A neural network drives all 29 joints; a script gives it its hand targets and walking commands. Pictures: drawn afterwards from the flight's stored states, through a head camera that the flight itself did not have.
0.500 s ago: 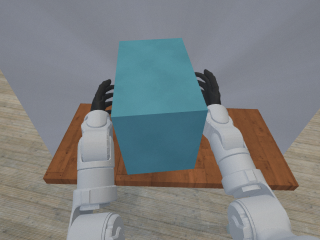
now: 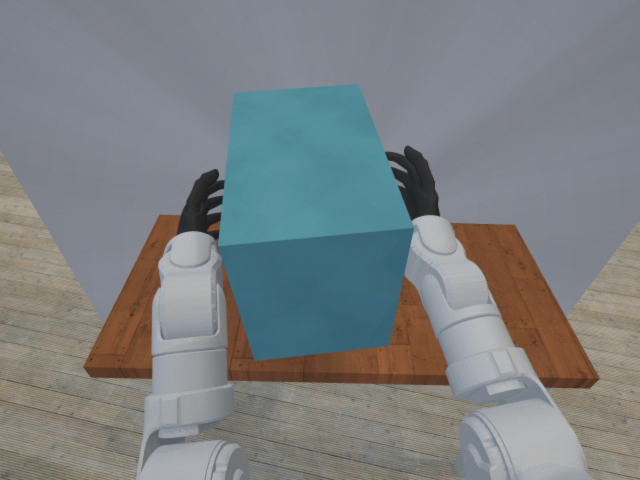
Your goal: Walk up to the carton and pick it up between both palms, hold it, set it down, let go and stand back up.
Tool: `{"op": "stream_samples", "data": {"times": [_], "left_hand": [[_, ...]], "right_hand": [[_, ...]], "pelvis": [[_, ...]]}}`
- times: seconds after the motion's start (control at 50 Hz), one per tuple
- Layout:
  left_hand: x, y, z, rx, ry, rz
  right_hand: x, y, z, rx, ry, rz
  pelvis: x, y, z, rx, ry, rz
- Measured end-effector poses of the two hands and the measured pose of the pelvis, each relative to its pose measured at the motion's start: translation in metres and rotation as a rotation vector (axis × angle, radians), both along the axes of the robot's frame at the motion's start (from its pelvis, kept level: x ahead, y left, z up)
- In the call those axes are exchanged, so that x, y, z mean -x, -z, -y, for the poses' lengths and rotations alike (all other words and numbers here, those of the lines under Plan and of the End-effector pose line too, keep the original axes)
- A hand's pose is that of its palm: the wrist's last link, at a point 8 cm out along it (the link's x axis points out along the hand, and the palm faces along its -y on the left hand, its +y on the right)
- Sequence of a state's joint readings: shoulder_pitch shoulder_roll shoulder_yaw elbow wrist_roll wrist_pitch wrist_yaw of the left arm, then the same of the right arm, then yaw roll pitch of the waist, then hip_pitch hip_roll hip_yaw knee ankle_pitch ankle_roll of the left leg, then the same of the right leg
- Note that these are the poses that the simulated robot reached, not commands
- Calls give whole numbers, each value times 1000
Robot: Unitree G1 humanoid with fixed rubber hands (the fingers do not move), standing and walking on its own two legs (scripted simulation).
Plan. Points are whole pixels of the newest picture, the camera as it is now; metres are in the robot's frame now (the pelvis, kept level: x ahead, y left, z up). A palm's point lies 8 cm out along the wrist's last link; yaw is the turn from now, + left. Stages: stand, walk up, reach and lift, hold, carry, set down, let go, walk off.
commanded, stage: hold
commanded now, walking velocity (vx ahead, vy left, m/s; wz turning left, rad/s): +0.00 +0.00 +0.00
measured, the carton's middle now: (309, 215) +0.40 +0.00 +0.15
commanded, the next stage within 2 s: set down in 1.46 s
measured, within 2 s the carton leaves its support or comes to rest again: neither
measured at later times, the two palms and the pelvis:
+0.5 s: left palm (196, 238) +0.35 +0.13 +0.17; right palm (419, 212) +0.35 -0.13 +0.19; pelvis -0.01 +0.00 +0.00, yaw +0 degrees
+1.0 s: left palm (201, 235) +0.35 +0.13 +0.17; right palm (422, 215) +0.35 -0.14 +0.18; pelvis -0.01 +0.00 +0.00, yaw +0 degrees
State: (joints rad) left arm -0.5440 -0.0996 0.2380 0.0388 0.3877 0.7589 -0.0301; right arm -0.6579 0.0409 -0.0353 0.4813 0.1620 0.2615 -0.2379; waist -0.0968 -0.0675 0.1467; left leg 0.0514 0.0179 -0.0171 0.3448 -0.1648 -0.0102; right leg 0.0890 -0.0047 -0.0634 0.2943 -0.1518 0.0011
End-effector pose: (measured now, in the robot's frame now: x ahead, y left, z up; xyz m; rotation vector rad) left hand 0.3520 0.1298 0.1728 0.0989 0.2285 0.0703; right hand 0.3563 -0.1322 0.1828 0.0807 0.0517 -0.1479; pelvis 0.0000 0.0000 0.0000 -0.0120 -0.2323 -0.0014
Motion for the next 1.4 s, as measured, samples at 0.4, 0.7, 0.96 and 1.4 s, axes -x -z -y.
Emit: {"op": "stream_samples", "data": {"times": [0.4, 0.7, 0.96, 1.4], "left_hand": [[3, 1, -2, 13, -5, -18], [-2, 2, 7, 7, 2, -3], [-1, -1, 5, 2, 1, 14], [2, -1, 1, -9, 0, 7]], "right_hand": [[3, 2, -2, 17, 1, -13], [0, -1, 7, 14, 6, 5], [1, 1, 5, 2, 5, 22], [2, -1, 0, -5, -2, 16]], "pelvis": [[11, -1, -3, -7, 15, -18], [10, -1, 3, -4, 4, -22], [7, 0, 2, -3, 5, -17], [7, -1, -1, 1, 6, -18]]}}
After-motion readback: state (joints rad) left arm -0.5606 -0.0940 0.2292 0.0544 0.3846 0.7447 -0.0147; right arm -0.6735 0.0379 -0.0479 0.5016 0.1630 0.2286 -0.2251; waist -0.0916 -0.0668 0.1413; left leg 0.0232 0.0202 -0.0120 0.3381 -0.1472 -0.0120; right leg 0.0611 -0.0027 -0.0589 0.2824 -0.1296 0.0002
